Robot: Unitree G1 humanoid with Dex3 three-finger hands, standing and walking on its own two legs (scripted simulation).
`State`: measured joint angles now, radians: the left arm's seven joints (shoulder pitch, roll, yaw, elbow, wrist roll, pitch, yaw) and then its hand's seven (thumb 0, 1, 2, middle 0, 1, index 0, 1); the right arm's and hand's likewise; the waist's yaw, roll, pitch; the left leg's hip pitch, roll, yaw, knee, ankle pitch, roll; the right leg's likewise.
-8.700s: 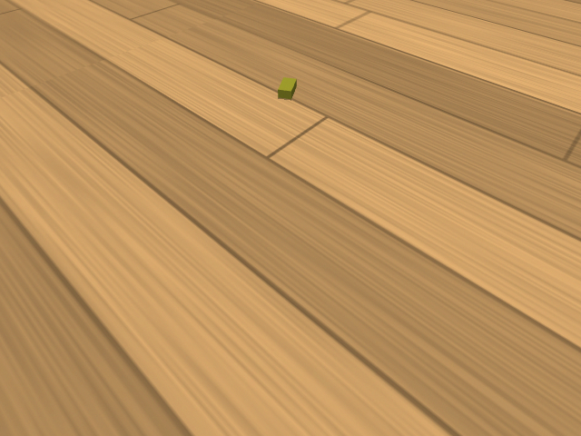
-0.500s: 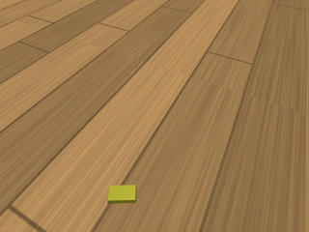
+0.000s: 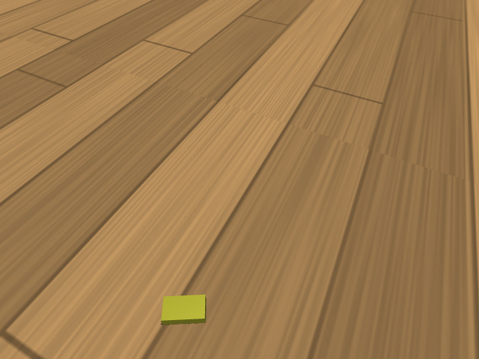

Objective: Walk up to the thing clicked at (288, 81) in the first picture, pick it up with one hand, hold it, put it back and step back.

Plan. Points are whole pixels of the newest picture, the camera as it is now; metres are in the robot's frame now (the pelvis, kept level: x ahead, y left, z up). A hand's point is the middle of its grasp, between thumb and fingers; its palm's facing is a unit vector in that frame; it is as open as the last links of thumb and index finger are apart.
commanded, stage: stand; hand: left
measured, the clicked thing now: (184, 309) +0.44 +0.19 -0.75
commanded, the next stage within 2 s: none
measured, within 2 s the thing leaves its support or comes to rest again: neither
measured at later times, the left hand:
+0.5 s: hand out of the picture +0.09 +0.24 -0.16, palm faces -0.03 -0.94 -0.34, open 7.4 cm
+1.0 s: hand out of the picture +0.08 +0.24 -0.16, palm faces -0.04 -0.94 -0.34, open 7.4 cm
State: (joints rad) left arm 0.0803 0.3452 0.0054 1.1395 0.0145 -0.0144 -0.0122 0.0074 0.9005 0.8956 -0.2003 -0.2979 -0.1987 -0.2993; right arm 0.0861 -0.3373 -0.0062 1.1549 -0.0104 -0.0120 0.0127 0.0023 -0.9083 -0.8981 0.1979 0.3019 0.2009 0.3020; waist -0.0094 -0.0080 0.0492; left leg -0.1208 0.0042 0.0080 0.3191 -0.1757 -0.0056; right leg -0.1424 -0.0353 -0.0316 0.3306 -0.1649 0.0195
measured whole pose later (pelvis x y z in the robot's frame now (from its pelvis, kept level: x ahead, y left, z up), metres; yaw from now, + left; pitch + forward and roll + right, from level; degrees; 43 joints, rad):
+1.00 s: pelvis +0.01 -0.01 +0.00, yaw +0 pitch -2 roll +0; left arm 0.11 0.35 0.00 1.14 0.01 -0.01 -0.01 0.01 0.90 0.90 -0.20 -0.30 -0.20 -0.30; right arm 0.11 -0.35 0.00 1.15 -0.01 -0.01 0.01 0.00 -0.91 -0.90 0.20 0.30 0.20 0.30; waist -0.01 0.00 0.05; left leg -0.09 0.02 0.00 0.30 -0.18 -0.02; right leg -0.12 -0.02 -0.04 0.32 -0.17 0.00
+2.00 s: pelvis +0.01 -0.01 +0.00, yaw -1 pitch -2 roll +0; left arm 0.11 0.36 -0.01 1.13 0.01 -0.01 -0.01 0.01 0.90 0.90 -0.20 -0.30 -0.20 -0.30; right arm 0.11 -0.35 0.00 1.13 -0.01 -0.01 0.01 0.00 -0.91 -0.90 0.20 0.30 0.20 0.30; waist 0.00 0.00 0.05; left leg -0.08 0.03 0.01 0.30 -0.19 -0.02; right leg -0.11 -0.01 -0.03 0.32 -0.18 0.00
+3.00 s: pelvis +0.01 -0.01 +0.00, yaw -1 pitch -2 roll +0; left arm 0.12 0.35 -0.01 1.12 0.01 -0.01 -0.01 0.01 0.90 0.90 -0.20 -0.30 -0.20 -0.30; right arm 0.12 -0.35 0.00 1.13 -0.01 -0.01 0.01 0.00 -0.91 -0.90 0.20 0.30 0.20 0.30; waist 0.00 0.00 0.05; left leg -0.08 0.03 0.02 0.31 -0.19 -0.02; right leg -0.11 -0.01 -0.02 0.32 -0.18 0.00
